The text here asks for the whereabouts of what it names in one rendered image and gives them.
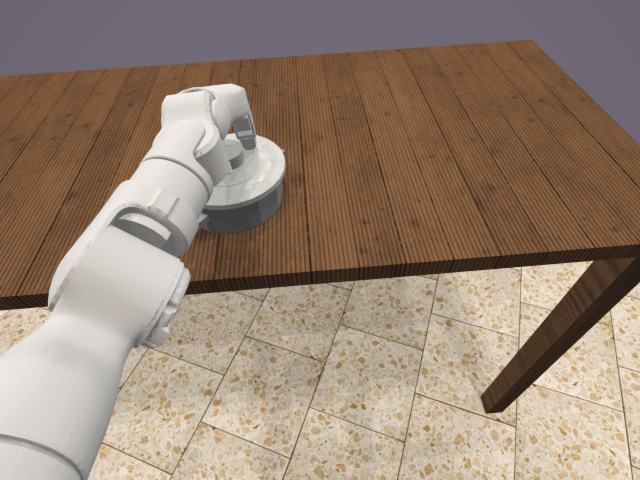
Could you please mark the lid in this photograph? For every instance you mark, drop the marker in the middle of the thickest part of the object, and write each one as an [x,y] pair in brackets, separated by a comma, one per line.
[260,173]

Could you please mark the left robot hand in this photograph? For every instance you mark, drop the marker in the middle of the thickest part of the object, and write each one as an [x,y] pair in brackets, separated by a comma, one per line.
[241,118]

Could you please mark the table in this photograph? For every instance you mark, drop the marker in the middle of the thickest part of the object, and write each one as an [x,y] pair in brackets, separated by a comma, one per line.
[399,162]

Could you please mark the pot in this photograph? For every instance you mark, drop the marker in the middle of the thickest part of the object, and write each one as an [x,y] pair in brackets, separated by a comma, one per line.
[244,218]

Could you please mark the knob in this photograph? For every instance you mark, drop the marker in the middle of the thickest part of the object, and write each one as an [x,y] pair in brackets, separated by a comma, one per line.
[234,152]

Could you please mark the robot left forearm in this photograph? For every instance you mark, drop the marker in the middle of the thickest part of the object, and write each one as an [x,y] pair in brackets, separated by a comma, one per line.
[162,201]

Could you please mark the robot left upper arm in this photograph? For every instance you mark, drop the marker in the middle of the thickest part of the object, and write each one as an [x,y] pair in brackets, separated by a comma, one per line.
[58,386]

